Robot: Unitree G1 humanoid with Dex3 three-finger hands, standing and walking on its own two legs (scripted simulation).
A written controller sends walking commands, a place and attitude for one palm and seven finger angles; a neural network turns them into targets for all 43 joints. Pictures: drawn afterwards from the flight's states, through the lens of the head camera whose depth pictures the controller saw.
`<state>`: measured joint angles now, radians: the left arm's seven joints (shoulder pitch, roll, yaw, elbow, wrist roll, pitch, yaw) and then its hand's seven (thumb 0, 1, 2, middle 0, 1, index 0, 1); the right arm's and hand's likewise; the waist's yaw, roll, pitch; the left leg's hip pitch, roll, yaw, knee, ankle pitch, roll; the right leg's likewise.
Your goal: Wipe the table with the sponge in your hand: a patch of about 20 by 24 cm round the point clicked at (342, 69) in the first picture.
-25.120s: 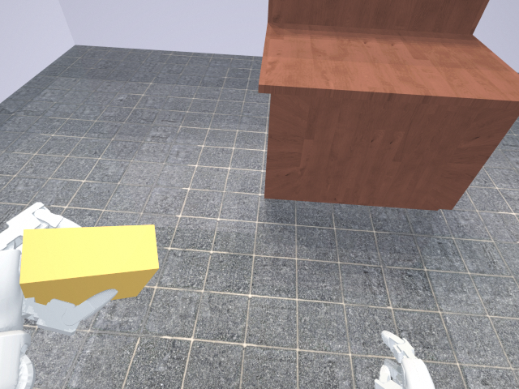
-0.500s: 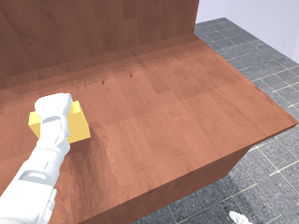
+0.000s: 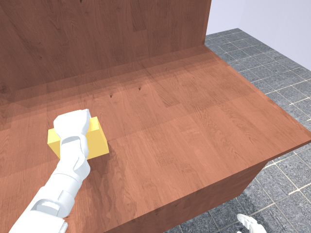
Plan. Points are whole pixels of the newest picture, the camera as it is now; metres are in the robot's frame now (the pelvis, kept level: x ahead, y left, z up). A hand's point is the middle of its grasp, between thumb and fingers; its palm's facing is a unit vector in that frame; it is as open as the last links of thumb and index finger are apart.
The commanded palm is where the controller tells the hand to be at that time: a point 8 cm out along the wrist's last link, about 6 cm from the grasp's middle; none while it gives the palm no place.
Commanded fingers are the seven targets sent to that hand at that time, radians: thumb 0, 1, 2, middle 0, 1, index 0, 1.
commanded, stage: wipe back along the middle lane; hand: left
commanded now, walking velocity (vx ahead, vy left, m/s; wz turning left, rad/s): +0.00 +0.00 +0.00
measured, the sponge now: (83, 145) +0.36 +0.26 -0.01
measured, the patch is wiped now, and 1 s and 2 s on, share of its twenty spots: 0.50 0.75 0.85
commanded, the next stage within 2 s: slide across to the third lane in 1.32 s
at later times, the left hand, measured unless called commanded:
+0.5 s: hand (80, 146) +0.33 +0.24 +0.04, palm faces -0.02 -0.03 -1.00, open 9.7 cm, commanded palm +0.28 +0.22 +0.07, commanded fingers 0.00 0.10 1.30 -1.20 -1.60 -1.20 -1.60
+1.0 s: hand (84, 159) +0.29 +0.22 +0.04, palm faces +0.02 -0.07 -1.00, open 9.7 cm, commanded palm +0.24 +0.20 +0.07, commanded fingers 0.00 0.10 1.30 -1.20 -1.60 -1.20 -1.60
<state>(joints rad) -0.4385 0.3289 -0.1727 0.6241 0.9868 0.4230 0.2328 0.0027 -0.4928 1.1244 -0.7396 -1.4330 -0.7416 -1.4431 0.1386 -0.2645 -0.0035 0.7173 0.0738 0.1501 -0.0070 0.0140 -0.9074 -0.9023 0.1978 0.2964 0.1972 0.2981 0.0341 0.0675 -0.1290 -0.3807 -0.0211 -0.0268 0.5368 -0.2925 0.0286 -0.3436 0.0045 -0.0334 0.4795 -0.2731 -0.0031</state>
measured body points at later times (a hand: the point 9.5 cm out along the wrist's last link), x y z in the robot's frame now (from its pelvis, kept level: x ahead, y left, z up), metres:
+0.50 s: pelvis -0.01 -0.01 +0.00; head -0.01 -0.03 +0.45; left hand +0.32 +0.24 +0.09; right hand +0.18 -0.24 -0.10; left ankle -0.02 +0.10 -0.74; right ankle -0.03 -0.12 -0.74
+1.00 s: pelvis +0.00 -0.01 +0.00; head -0.02 -0.04 +0.45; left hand +0.28 +0.22 +0.09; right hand +0.22 -0.23 -0.08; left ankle -0.02 +0.10 -0.74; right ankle -0.03 -0.12 -0.74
